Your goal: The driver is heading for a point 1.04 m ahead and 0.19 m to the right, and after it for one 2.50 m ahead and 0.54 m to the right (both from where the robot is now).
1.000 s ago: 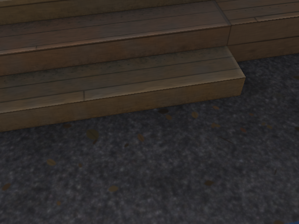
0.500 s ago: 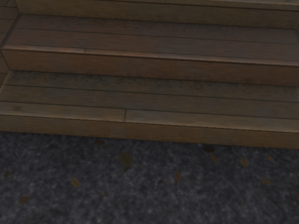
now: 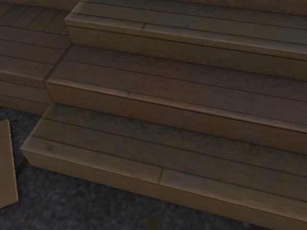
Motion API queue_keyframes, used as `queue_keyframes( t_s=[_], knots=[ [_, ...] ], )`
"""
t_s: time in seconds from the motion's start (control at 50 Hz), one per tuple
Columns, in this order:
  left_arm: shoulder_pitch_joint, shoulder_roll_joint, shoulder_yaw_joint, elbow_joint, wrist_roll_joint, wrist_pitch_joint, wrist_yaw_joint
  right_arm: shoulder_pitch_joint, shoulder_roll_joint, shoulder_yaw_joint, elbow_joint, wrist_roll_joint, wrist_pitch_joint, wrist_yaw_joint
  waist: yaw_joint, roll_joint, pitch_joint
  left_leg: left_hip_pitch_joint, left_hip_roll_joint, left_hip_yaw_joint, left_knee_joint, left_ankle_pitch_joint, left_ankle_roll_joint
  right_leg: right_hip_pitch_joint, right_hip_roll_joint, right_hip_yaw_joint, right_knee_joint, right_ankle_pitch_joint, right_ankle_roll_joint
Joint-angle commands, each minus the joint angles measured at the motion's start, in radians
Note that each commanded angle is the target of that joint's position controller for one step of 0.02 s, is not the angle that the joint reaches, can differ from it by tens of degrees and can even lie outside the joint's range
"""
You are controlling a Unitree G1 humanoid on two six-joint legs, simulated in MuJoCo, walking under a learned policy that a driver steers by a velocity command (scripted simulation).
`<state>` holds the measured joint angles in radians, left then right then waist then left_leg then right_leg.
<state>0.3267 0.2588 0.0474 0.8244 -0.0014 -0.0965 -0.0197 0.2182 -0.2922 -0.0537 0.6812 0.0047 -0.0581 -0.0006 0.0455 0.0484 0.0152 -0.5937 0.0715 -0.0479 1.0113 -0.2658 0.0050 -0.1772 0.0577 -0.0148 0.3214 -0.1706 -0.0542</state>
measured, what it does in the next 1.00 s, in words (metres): walks ahead: left foot, then right foot 0.15 m higher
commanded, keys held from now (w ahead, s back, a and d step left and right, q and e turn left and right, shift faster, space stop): w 0.46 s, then w+e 0.54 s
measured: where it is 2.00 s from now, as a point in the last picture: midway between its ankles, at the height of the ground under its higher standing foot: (241, 93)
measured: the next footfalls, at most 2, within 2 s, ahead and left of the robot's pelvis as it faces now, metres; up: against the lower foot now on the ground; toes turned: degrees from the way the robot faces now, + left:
left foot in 0.26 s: +0.32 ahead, +0.15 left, +0.00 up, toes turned +1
right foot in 0.94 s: +0.70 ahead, -0.18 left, +0.15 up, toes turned -15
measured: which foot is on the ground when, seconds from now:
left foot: up 0.00-0.24, down 0.26-0.94, up 0.96-1.00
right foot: down 0.00-0.28, up 0.30-0.92, down 0.94-1.00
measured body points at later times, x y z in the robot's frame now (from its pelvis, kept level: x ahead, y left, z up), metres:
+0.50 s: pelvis +0.26 +0.07 +0.00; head +0.29 +0.08 +0.45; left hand +0.40 +0.34 -0.11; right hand +0.36 -0.21 -0.10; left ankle +0.28 +0.15 -0.75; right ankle +0.30 -0.10 -0.67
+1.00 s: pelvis +0.56 -0.08 +0.01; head +0.60 -0.09 +0.46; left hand +0.80 +0.09 -0.07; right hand +0.53 -0.34 -0.12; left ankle +0.35 +0.15 -0.59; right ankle +0.66 -0.17 -0.60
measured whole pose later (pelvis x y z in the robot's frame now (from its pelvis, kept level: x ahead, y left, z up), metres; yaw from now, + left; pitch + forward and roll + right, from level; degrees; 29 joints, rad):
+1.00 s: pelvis +0.56 -0.08 +0.01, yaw -14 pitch +2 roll +0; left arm 0.09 0.21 -0.03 0.60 0.04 -0.05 -0.02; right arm 0.31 -0.26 -0.02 0.92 0.00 -0.06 0.01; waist 0.02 0.00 0.06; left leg -0.10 0.06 -0.08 1.09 -0.30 -0.01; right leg -0.89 0.04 -0.09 1.27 -0.46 -0.12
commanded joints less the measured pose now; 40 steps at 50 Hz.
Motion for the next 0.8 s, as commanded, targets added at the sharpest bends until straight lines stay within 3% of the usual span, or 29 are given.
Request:
queue_keyframes(
  t_s=[0.02,0.1,0.18,0.22,0.24,0.26,0.28,0.3,0.32,0.34,0.36,0.38,0.4,0.44,0.5,0.54,0.58,0.6,0.66,0.7,0.72,0.74,0.76,0.8],
  knots=[
    [-0.049,0.168,0.036,-0.057,-0.008,-0.014,0.011,-0.055,-0.032,-0.001,-0.083,-0.005,-0.018,0.001,-0.015,-0.124,-0.005,-0.07,0.038,-0.001,-0.159,0.135,-0.021,0.044,-0.252,0.194,-0.183,0.2,-0.171],
    [0.014,0.191,0.036,-0.021,-0.018,-0.004,0.014,-0.188,-0.021,0.006,-0.11,0.005,-0.029,0.014,0.034,-0.114,0.015,0.009,-0.001,0.033,-0.385,0.306,-0.026,0.053,-0.232,0.122,-0.173,0.217,-0.14],
    [0.059,0.208,0.04,0.015,-0.026,0.011,0.017,-0.263,-0.041,0.0,-0.145,0.014,-0.038,0.029,0.04,-0.127,0.035,0.016,-0.02,0.027,-0.479,0.263,0.01,0.158,-0.289,0.146,-0.123,0.256,-0.118],
    [0.046,0.224,0.044,0.022,-0.024,0.022,0.023,-0.233,-0.066,-0.008,-0.144,0.01,-0.044,0.031,0.003,-0.136,0.013,0.086,-0.041,0.041,-0.517,0.197,0.044,0.203,-0.3,0.14,-0.049,0.404,-0.096],
    [0.024,0.228,0.044,0.017,-0.023,0.026,0.028,-0.152,-0.089,-0.02,-0.121,0.002,-0.046,0.028,-0.051,-0.134,-0.04,0.215,-0.07,0.069,-0.552,0.206,0.069,0.196,-0.274,0.11,0.051,0.566,-0.078],
    [0.025,0.205,0.033,0.013,-0.014,0.028,0.03,-0.01,-0.133,-0.042,-0.079,-0.003,-0.044,0.02,-0.117,-0.12,-0.138,0.434,-0.069,0.07,-0.561,0.237,0.103,0.135,-0.228,0.076,0.219,0.633,-0.053],
    [0.019,0.149,0.007,-0.02,0.016,0.024,0.033,0.179,-0.207,-0.061,-0.046,-0.016,-0.039,0.009,-0.185,-0.005,-0.298,0.752,0.119,-0.131,-0.507,0.352,0.166,-0.073,-0.173,0.036,0.522,0.353,-0.017],
    [0.149,0.046,-0.025,-0.025,0.009,0.007,0.023,0.208,-0.266,-0.073,-0.021,-0.016,-0.031,0.016,-0.109,0.275,-0.399,1.029,0.325,-0.56,-0.6,0.179,0.315,-0.453,-0.01,0.025,0.828,-0.364,0.037],
    [0.087,0.155,0.0,-0.007,-0.013,-0.005,0.016,0.208,-0.172,-0.051,-0.03,-0.005,-0.028,0.017,-0.153,0.144,-0.363,0.975,0.299,-0.61,-0.663,0.031,0.285,-0.546,-0.062,0.135,0.93,-0.398,0.029],
    [-0.007,0.19,0.011,-0.039,-0.031,-0.012,0.011,0.132,-0.149,-0.039,-0.037,-0.002,-0.03,0.016,-0.14,0.094,-0.22,0.846,0.266,-0.472,-0.692,0.053,0.25,-0.595,-0.107,0.112,0.935,-0.301,0.023],
    [-0.059,0.178,0.008,-0.047,-0.025,-0.013,0.015,0.064,-0.135,-0.032,-0.042,-0.004,-0.03,0.017,-0.113,0.018,-0.141,0.709,0.225,-0.371,-0.722,0.161,0.237,-0.564,-0.149,0.083,0.899,-0.217,0.03],
    [-0.081,0.167,0.009,-0.052,-0.006,-0.009,0.019,0.022,-0.114,-0.026,-0.043,-0.009,-0.031,0.021,-0.085,-0.002,-0.092,0.604,0.198,-0.311,-0.754,0.268,0.237,-0.527,-0.169,0.079,0.853,-0.176,0.042],
    [-0.06,0.152,0.009,-0.05,-0.002,0.0,0.02,0.002,-0.101,-0.022,-0.04,-0.016,-0.037,0.021,-0.05,0.021,-0.085,0.533,0.177,-0.265,-0.782,0.331,0.234,-0.465,-0.188,0.087,0.83,-0.149,0.049],
    [-0.029,0.111,0.0,-0.04,-0.004,0.018,0.024,-0.012,-0.097,-0.022,-0.023,-0.007,-0.05,0.024,-0.021,0.035,-0.081,0.458,0.154,-0.183,-0.823,0.415,0.249,-0.411,-0.185,0.072,0.795,-0.123,0.068],
    [-0.098,0.088,-0.008,-0.062,0.006,0.029,0.024,-0.005,-0.127,-0.031,0.006,-0.01,-0.054,0.013,-0.023,0.015,-0.04,0.417,0.143,-0.078,-0.863,0.451,0.251,-0.444,-0.186,0.064,0.683,-0.011,0.096],
    [-0.108,0.063,-0.018,-0.052,0.0,0.038,0.02,0.013,-0.127,-0.028,0.027,-0.017,-0.043,0.005,-0.036,0.04,-0.048,0.426,0.134,-0.018,-0.878,0.386,0.235,-0.422,-0.169,0.037,0.647,0.05,0.101],
    [-0.142,0.074,-0.016,-0.054,-0.009,0.05,0.017,0.037,-0.118,-0.023,0.048,-0.026,-0.033,0.001,-0.06,0.039,-0.031,0.453,0.154,-0.007,-0.884,0.339,0.226,-0.453,-0.167,0.043,0.677,0.072,0.091],
    [-0.171,0.08,-0.013,-0.067,-0.009,0.056,0.019,0.063,-0.121,-0.024,0.064,-0.024,-0.031,-0.003,-0.076,0.036,-0.008,0.519,0.192,-0.033,-0.889,0.302,0.232,-0.547,-0.171,0.06,0.734,0.035,0.085],
    [-0.248,0.043,-0.015,-0.114,-0.023,0.059,0.022,0.206,-0.106,-0.023,0.145,-0.022,-0.005,-0.023,-0.125,0.022,0.043,0.85,0.292,-0.092,-0.849,0.348,0.246,-0.978,-0.147,0.122,1.098,-0.188,0.077],
    [-0.258,0.02,-0.017,-0.145,-0.056,0.061,0.031,0.283,-0.073,-0.012,0.191,-0.021,0.016,-0.04,-0.127,0.052,0.079,1.026,0.369,-0.109,-0.795,0.364,0.248,-1.314,-0.132,0.186,1.593,-0.44,0.087],
    [-0.276,-0.001,-0.028,-0.171,-0.07,0.061,0.032,0.289,-0.052,-0.004,0.209,-0.023,0.022,-0.045,-0.116,0.049,0.117,1.06,0.373,-0.086,-0.768,0.35,0.222,-1.45,-0.136,0.202,1.739,-0.521,0.085],
    [-0.314,-0.023,-0.043,-0.199,-0.069,0.059,0.029,0.309,-0.034,0.004,0.231,-0.025,0.025,-0.05,-0.12,0.022,0.147,1.078,0.365,-0.066,-0.742,0.362,0.194,-1.552,-0.139,0.193,1.828,-0.566,0.08],
    [-0.373,-0.052,-0.061,-0.244,-0.064,0.054,0.018,0.32,-0.035,0.007,0.244,-0.032,0.026,-0.05,-0.127,-0.002,0.169,1.063,0.347,-0.033,-0.73,0.382,0.165,-1.616,-0.14,0.165,1.875,-0.598,0.079],
    [-0.528,-0.112,-0.109,-0.355,-0.039,0.038,-0.003,0.252,-0.037,0.018,0.241,-0.026,0.028,-0.066,-0.118,-0.046,0.222,0.869,0.286,0.077,-0.807,0.343,0.099,-1.568,-0.174,0.053,1.703,-0.592,0.084]
  ],
)
Velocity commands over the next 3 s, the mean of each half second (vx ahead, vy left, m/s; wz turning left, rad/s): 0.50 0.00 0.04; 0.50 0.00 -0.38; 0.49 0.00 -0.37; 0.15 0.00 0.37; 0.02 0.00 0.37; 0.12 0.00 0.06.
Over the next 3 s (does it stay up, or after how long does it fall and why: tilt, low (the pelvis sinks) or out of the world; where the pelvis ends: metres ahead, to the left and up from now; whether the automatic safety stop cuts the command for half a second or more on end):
stays up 1.11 -0.31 0.29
